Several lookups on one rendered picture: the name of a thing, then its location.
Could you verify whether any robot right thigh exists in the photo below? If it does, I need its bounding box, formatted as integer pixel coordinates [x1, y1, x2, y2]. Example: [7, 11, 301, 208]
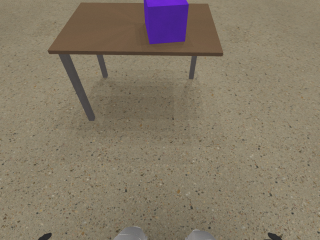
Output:
[185, 230, 216, 240]

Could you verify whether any carton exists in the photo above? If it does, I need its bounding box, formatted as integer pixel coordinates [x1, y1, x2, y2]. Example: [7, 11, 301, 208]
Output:
[143, 0, 189, 44]

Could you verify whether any table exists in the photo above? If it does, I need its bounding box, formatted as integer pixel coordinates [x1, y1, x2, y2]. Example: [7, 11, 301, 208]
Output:
[47, 2, 224, 121]

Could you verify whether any robot thigh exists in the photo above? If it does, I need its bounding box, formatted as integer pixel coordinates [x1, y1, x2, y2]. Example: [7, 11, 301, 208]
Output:
[185, 230, 216, 240]
[113, 226, 148, 240]

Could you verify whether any robot left thigh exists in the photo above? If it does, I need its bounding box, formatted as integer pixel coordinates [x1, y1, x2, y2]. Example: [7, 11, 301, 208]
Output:
[113, 226, 148, 240]

